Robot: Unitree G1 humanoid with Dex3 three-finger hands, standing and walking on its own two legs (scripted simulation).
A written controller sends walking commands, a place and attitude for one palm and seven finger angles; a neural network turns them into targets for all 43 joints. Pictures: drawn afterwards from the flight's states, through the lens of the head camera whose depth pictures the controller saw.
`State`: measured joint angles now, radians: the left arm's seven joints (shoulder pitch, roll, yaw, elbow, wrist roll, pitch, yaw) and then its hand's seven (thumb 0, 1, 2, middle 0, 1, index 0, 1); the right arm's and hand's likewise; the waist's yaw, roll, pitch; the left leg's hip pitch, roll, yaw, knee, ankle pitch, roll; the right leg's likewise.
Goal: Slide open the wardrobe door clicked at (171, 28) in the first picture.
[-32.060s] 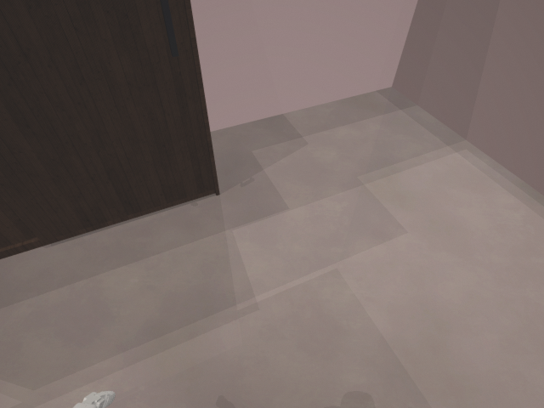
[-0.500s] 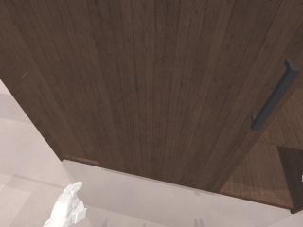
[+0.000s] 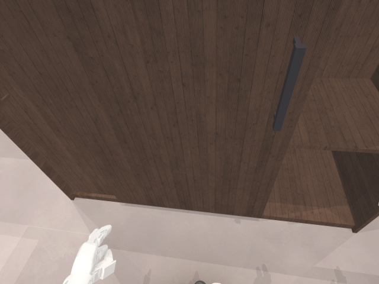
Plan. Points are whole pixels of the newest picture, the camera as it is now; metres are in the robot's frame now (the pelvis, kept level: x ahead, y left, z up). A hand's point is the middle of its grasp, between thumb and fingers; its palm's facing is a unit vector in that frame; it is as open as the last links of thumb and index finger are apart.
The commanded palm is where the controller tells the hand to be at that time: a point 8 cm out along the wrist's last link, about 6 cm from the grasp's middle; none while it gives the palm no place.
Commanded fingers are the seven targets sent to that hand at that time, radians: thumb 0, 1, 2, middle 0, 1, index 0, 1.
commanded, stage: step back with the hand held close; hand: right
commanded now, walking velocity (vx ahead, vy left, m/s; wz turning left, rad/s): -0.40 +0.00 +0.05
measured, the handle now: (285, 88) +0.53 -0.23 +0.12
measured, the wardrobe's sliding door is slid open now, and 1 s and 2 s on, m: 0.45 0.45 0.45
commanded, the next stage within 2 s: stop stepping back and stand still in 0.32 s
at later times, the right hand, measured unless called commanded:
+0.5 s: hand out of the picture +0.09 -0.37 +0.21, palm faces +0.30 +0.83 -0.47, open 7.4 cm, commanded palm +0.06 -0.42 +0.19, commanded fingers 0.00 -0.90 -0.90 0.20 0.30 0.20 0.30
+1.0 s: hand out of the picture -0.04 -0.53 +0.21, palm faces +0.49 +0.78 -0.39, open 7.4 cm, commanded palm -0.08 -0.55 +0.19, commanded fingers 0.00 -0.90 -0.90 0.20 0.30 0.20 0.30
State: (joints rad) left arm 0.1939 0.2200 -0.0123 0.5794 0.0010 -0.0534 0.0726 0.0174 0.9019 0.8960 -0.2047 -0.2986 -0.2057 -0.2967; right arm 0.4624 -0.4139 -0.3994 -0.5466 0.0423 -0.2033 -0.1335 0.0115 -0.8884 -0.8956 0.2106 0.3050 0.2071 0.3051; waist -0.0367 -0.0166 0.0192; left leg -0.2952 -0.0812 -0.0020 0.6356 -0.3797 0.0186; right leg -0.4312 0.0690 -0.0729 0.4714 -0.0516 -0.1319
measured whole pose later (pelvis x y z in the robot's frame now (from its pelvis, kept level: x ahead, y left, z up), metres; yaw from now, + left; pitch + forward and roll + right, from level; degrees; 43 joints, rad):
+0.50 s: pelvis -0.12 -0.14 +0.00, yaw +7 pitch +0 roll +3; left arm 0.29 0.12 -0.01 0.59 -0.01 -0.13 -0.01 0.02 0.90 0.90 -0.21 -0.30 -0.21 -0.30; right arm 0.61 -0.57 -0.56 -0.80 0.09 -0.25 -0.11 0.01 -0.89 -0.90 0.21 0.30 0.21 0.30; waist -0.04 0.10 0.01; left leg -0.22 -0.01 0.12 0.56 -0.38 0.17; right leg -0.63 0.11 -0.01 0.91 -0.40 0.12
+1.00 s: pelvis -0.24 -0.26 +0.00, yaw +3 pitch -1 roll +3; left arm 0.23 0.19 0.00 0.68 0.00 -0.04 0.04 0.02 0.90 0.90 -0.21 -0.30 -0.21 -0.30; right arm 0.45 -0.49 -0.47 -0.52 0.06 -0.17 -0.14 0.01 -0.88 -0.90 0.21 0.31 0.21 0.31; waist -0.05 0.03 -0.08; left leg -0.16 -0.05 0.09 0.51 -0.33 0.07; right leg -0.58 -0.04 0.01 1.22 -0.41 0.01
